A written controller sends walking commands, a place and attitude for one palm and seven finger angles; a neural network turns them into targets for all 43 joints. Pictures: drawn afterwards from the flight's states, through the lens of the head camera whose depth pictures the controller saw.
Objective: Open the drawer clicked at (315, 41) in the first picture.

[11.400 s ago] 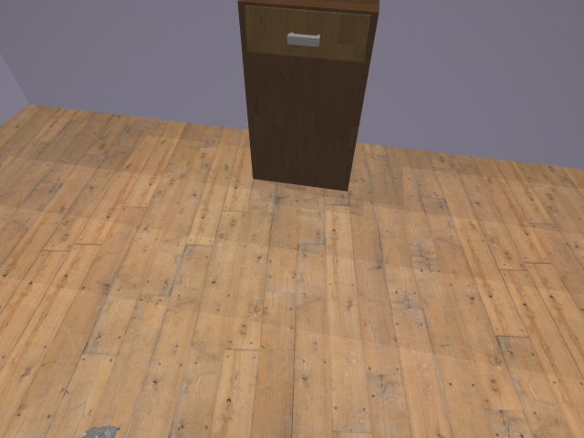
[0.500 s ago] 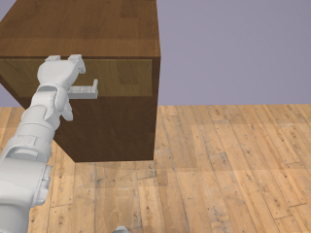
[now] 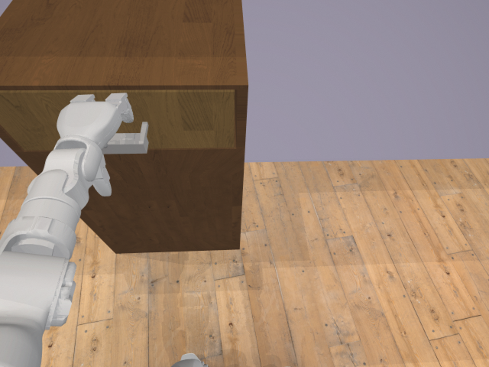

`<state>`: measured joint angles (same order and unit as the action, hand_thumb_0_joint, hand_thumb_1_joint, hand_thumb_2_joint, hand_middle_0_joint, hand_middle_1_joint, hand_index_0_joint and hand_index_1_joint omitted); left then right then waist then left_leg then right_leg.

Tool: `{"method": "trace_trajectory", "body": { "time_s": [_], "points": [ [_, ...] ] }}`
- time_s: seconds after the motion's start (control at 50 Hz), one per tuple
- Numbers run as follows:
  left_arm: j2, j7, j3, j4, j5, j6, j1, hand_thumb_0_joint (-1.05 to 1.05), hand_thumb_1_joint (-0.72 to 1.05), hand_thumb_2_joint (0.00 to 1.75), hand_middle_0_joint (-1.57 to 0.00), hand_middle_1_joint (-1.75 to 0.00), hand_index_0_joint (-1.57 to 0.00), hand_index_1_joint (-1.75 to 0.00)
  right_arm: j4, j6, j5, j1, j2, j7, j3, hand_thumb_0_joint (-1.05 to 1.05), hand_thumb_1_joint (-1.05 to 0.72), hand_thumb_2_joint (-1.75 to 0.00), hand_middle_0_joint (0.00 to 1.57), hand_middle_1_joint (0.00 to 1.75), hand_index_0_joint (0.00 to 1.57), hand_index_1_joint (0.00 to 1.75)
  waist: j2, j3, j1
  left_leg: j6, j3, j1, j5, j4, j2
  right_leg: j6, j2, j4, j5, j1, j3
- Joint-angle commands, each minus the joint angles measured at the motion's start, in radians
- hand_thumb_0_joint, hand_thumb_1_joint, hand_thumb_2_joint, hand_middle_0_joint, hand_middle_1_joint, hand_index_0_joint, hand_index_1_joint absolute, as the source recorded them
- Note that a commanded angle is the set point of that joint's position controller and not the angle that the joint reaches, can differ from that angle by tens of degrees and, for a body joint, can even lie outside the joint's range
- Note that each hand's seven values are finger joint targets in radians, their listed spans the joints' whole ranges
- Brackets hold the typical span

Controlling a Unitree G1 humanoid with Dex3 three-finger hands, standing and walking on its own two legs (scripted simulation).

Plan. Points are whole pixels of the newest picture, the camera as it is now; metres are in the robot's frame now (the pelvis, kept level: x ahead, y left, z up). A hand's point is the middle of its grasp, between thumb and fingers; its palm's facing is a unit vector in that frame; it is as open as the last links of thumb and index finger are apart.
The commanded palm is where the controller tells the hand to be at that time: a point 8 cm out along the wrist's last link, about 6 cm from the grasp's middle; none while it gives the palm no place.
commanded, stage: lower the fingers behind the handle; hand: left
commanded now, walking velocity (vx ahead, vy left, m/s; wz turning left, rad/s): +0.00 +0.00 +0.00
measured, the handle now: (117, 135) +0.54 +0.23 +0.01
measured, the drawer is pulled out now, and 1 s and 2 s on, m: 0.00 0.00 0.00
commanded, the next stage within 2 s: close the thumb around the handle in 1.34 s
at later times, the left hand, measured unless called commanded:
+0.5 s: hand (110, 155) +0.48 +0.22 +0.03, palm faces -0.07 -0.02 -1.00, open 13.8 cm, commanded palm +0.48 +0.22 +0.08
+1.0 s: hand (115, 164) +0.48 +0.22 +0.00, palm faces -0.08 -0.02 -1.00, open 13.8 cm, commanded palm +0.47 +0.22 +0.05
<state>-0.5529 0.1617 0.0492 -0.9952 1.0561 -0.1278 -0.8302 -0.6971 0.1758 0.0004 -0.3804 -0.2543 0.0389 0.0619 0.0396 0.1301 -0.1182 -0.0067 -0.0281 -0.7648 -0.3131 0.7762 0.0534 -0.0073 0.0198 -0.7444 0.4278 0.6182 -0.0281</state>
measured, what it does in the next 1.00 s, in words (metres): stands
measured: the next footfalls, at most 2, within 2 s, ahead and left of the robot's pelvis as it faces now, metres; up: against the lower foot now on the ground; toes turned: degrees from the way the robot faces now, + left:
none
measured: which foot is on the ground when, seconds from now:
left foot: down 0.00-1.00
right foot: down 0.00-1.00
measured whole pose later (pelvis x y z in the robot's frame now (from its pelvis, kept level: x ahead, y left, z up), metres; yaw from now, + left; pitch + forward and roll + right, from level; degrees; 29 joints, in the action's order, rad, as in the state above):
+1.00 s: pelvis -0.01 +0.00 -0.02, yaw -1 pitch +22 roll -3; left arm -0.54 0.29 0.02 -1.07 1.11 -0.07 -0.83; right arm -0.69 0.15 0.02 -0.37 -0.24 0.04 0.05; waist 0.05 0.17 -0.15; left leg -0.01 -0.03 -0.94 -0.36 0.92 0.07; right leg 0.00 0.04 -0.89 0.47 0.80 -0.02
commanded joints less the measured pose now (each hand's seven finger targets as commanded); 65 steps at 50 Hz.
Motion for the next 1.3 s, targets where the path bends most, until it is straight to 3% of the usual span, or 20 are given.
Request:
{"method": "trace_trajectory", "body": {
  "time_s": [0.0, 0.16, 0.32, 0.38, 0.42, 0.48, 0.52, 0.56, 0.62, 0.66, 0.7, 0.78, 0.82, 0.88, 0.96, 1.1, 1.16, 1.2, 1.24, 1.28],
  "points": [
    [-0.268, 0.087, -0.111, 0.203, 0.009, 0.001, -0.495, 0.00, -0.50, 0.30, -0.30, -1.20, -0.30, -1.20, 0.051, -0.024, 0.009, -0.124, -0.162, 0.008, 0.062, 0.00, -0.90, -0.90, 0.20, 0.30, 0.20, 0.30, 0.075, 0.431, -0.012, -0.045, 0.013, 0.419, 0.391, 0.003, -0.058, -0.022, 0.055, 0.066, -0.380, 0.030, 0.000],
    [-0.261, 0.108, -0.113, 0.149, 0.021, 0.063, -0.444, 0.00, -0.50, 0.30, -0.30, -1.20, -0.30, -1.20, 0.053, -0.021, 0.011, -0.123, -0.163, 0.004, 0.062, 0.00, -0.90, -0.90, 0.20, 0.30, 0.20, 0.30, 0.061, 0.452, -0.008, -0.046, -0.003, 0.387, 0.407, 0.021, -0.058, -0.018, 0.057, 0.060, -0.438, -0.006, 0.002],
    [-0.211, 0.097, -0.087, 0.168, 0.019, 0.028, -0.397, 0.00, -0.50, 0.30, -0.30, -1.20, -0.30, -1.20, 0.056, -0.021, 0.012, -0.119, -0.156, 0.008, 0.065, 0.00, -0.90, -0.90, 0.20, 0.30, 0.20, 0.30, 0.061, 0.410, -0.011, -0.047, 0.003, 0.384, 0.383, 0.027, -0.056, -0.019, 0.060, 0.057, -0.396, 0.041, 0.000],
    [-0.221, 0.113, -0.095, 0.156, 0.019, 0.023, -0.426, 0.00, -0.50, 0.30, -0.30, -1.20, -0.30, -1.20, 0.049, -0.024, 0.013, -0.122, -0.159, 0.011, 0.062, 0.00, -0.90, -0.90, 0.20, 0.30, 0.20, 0.30, 0.018, 0.388, -0.026, -0.051, 0.010, 0.353, 0.360, 0.032, -0.053, -0.019, 0.059, 0.050, -0.374, 0.060, -0.003],
    [-0.233, 0.128, -0.103, 0.156, 0.028, 0.023, -0.431, 0.00, -0.50, 0.30, -0.30, -1.20, -0.30, -1.20, 0.049, -0.026, 0.013, -0.125, -0.158, 0.008, 0.063, 0.00, -0.90, -0.90, 0.20, 0.30, 0.20, 0.30, 0.060, 0.402, -0.019, -0.047, 0.010, 0.358, 0.348, 0.038, -0.055, -0.020, 0.059, 0.042, -0.355, 0.079, -0.003],
    [-0.171, 0.136, -0.061, 0.144, 0.030, 0.038, -0.449, 0.00, -0.50, 0.30, -0.30, -1.20, -0.30, -1.20, 0.047, -0.030, 0.016, -0.125, -0.152, 0.003, 0.064, 0.00, -0.90, -0.90, 0.20, 0.30, 0.20, 0.30, 0.057, 0.405, -0.035, -0.046, 0.017, 0.369, 0.366, 0.051, -0.051, -0.022, 0.061, 0.029, -0.347, 0.113, -0.010],
    [-0.220, 0.145, -0.101, 0.149, 0.036, 0.042, -0.443, 0.00, -0.50, 0.30, -0.30, -1.20, -0.30, -1.20, 0.046, -0.031, 0.019, -0.130, -0.158, 0.003, 0.067, 0.00, -0.90, -0.90, 0.20, 0.30, 0.20, 0.30, 0.069, 0.441, -0.023, -0.044, 0.016, 0.377, 0.371, 0.064, -0.049, -0.021, 0.062, 0.018, -0.355, 0.113, -0.007],
    [-0.182, 0.147, -0.077, 0.160, 0.037, 0.044, -0.436, 0.00, -0.50, 0.30, -0.30, -1.20, -0.30, -1.20, 0.051, -0.032, 0.021, -0.128, -0.151, 0.001, 0.067, 0.00, -0.90, -0.90, 0.20, 0.30, 0.20, 0.30, 0.081, 0.461, -0.022, -0.043, 0.017, 0.383, 0.386, 0.072, -0.050, -0.022, 0.064, 0.009, -0.365, 0.114, -0.010],
    [-0.228, 0.156, -0.116, 0.153, 0.038, 0.045, -0.417, 0.00, -0.50, 0.30, -0.30, -1.20, -0.30, -1.20, 0.051, -0.032, 0.022, -0.125, -0.154, 0.003, 0.063, 0.00, -0.90, -0.90, 0.20, 0.30, 0.20, 0.30, 0.066, 0.462, -0.014, -0.046, 0.013, 0.349, 0.380, 0.080, -0.051, -0.020, 0.063, 0.003, -0.383, 0.095, -0.004],
    [-0.230, 0.161, -0.113, 0.117, 0.049, 0.059, -0.392, 0.00, -0.50, 0.30, -0.30, -1.20, -0.30, -1.20, 0.054, -0.029, 0.020, -0.121, -0.153, 0.005, 0.059, 0.00, -0.90, -0.90, 0.20, 0.30, 0.20, 0.30, 0.050, 0.424, -0.013, -0.046, 0.010, 0.307, 0.351, 0.079, -0.054, -0.021, 0.064, 0.001, -0.369, 0.096, -0.007],
    [-0.222, 0.166, -0.109, 0.127, 0.051, 0.060, -0.395, 0.00, -0.50, 0.30, -0.30, -1.20, -0.30, -1.20, 0.054, -0.031, 0.022, -0.121, -0.152, 0.004, 0.061, 0.00, -0.90, -0.90, 0.20, 0.30, 0.20, 0.30, 0.076, 0.454, -0.010, -0.044, 0.008, 0.325, 0.366, 0.085, -0.052, -0.021, 0.064, -0.008, -0.374, 0.104, -0.006],
    [-0.196, 0.162, -0.087, 0.086, 0.041, 0.074, -0.399, 0.00, -0.50, 0.30, -0.30, -1.20, -0.30, -1.20, 0.052, -0.032, 0.018, -0.123, -0.152, 0.005, 0.057, 0.00, -0.90, -0.90, 0.20, 0.30, 0.20, 0.30, 0.038, 0.402, -0.027, -0.048, 0.009, 0.285, 0.314, 0.081, -0.051, -0.020, 0.063, 0.003, -0.332, 0.120, -0.009],
    [-0.235, 0.159, -0.100, 0.067, 0.048, 0.079, -0.408, 0.00, -0.50, 0.30, -0.30, -1.20, -0.30, -1.20, 0.052, -0.033, 0.014, -0.125, -0.159, 0.011, 0.053, 0.00, -0.90, -0.90, 0.20, 0.30, 0.20, 0.30, 0.034, 0.397, -0.032, -0.050, 0.008, 0.257, 0.278, 0.085, -0.050, -0.016, 0.061, 0.000, -0.317, 0.127, -0.003],
    [-0.238, 0.151, -0.113, 0.108, 0.043, 0.059, -0.405, 0.00, -0.50, 0.30, -0.30, -1.20, -0.30, -1.20, 0.053, -0.038, 0.021, -0.130, -0.156, 0.013, 0.056, 0.00, -0.90, -0.90, 0.20, 0.30, 0.20, 0.30, 0.068, 0.455, -0.018, -0.047, 0.011, 0.294, 0.322, 0.095, -0.048, -0.021, 0.062, -0.016, -0.334, 0.123, -0.005],
    [-0.181, 0.155, -0.073, 0.108, 0.041, 0.044, -0.404, 0.00, -0.50, 0.30, -0.30, -1.20, -0.30, -1.20, 0.049, -0.039, 0.023, -0.130, -0.152, 0.011, 0.058, 0.00, -0.90, -0.90, 0.20, 0.30, 0.20, 0.30, 0.074, 0.425, -0.033, -0.045, 0.017, 0.289, 0.298, 0.107, -0.044, -0.020, 0.065, -0.020, -0.296, 0.179, -0.009],
    [-0.259, 0.175, -0.121, 0.086, 0.042, 0.060, -0.430, 0.00, -0.50, 0.30, -0.30, -1.20, -0.30, -1.20, 0.036, -0.041, 0.022, -0.145, -0.162, 0.013, 0.053, 0.00, -0.90, -0.90, 0.20, 0.30, 0.20, 0.30, 0.072, 0.467, -0.030, -0.047, 0.020, 0.275, 0.297, 0.111, -0.045, -0.019, 0.065, -0.027, -0.302, 0.158, -0.009],
    [-0.218, 0.171, -0.085, 0.077, 0.041, 0.075, -0.438, 0.00, -0.50, 0.30, -0.30, -1.20, -0.30, -1.20, 0.036, -0.041, 0.020, -0.142, -0.159, 0.012, 0.053, 0.00, -0.90, -0.90, 0.20, 0.30, 0.20, 0.30, 0.088, 0.437, -0.039, -0.045, 0.019, 0.280, 0.290, 0.106, -0.045, -0.020, 0.067, -0.016, -0.290, 0.176, -0.013],
    [-0.252, 0.162, -0.112, 0.074, 0.041, 0.071, -0.432, 0.00, -0.50, 0.30, -0.30, -1.20, -0.30, -1.20, 0.034, -0.039, 0.020, -0.151, -0.164, 0.015, 0.052, 0.00, -0.90, -0.90, 0.20, 0.30, 0.20, 0.30, 0.066, 0.467, -0.035, -0.044, 0.027, 0.296, 0.311, 0.106, -0.041, -0.019, 0.067, -0.024, -0.303, 0.165, -0.015],
    [-0.217, 0.152, -0.080, 0.089, 0.035, 0.068, -0.446, 0.00, -0.50, 0.30, -0.30, -1.20, -0.30, -1.20, 0.035, -0.039, 0.019, -0.147, -0.159, 0.013, 0.050, 0.00, -0.90, -0.90, 0.20, 0.30, 0.20, 0.30, 0.102, 0.449, -0.038, -0.043, 0.021, 0.295, 0.303, 0.102, -0.043, -0.021, 0.067, -0.016, -0.295, 0.171, -0.015],
    [-0.238, 0.146, -0.098, 0.056, 0.034, 0.068, -0.425, 0.00, -0.50, 0.30, -0.30, -1.20, -0.30, -1.20, 0.034, -0.037, 0.018, -0.148, -0.162, 0.015, 0.047, 0.00, -0.90, -0.90, 0.20, 0.30, 0.20, 0.30, 0.061, 0.420, -0.039, -0.045, 0.026, 0.272, 0.288, 0.098, -0.043, -0.022, 0.067, -0.014, -0.284, 0.166, -0.016]
  ]
}}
